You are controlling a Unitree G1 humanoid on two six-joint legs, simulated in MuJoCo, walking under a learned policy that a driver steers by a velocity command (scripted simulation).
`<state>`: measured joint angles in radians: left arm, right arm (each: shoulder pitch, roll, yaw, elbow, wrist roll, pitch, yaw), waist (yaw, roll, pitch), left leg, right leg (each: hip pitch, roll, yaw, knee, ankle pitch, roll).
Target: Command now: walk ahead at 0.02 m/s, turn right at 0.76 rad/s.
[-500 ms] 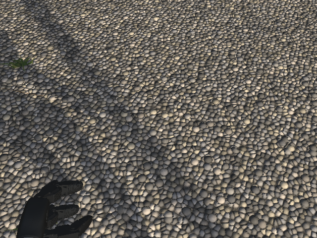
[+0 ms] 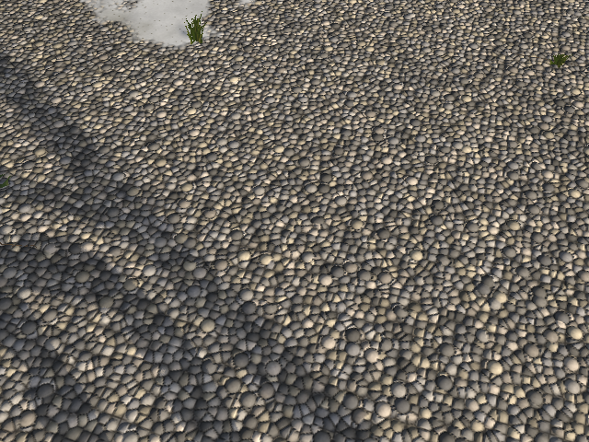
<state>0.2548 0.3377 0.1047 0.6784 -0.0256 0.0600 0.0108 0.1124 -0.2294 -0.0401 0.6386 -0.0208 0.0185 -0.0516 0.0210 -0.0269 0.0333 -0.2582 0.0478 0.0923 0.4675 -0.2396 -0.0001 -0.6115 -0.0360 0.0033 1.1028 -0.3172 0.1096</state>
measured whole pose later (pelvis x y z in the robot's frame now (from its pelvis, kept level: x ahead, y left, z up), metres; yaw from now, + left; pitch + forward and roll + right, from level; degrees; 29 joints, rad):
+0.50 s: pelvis +0.02 -0.05 +0.00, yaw -25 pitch +3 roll +2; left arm 0.12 0.32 0.07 0.57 0.00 0.05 0.03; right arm 0.12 -0.29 -0.08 0.70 0.00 0.00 -0.02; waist 0.00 0.00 0.02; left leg -0.52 -0.03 -0.08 0.80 -0.29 -0.07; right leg -0.37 0.11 0.19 0.55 -0.23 -0.05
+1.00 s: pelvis +0.03 -0.05 +0.00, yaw -6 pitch +3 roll -1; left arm 0.20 0.27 0.08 0.67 0.01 0.00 0.04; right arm 0.16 -0.35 -0.11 0.61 0.04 0.06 0.00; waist 0.02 0.03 0.02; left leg -0.59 0.02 -0.04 1.12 -0.38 -0.08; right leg -0.21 0.01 -0.09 0.44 -0.28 -0.04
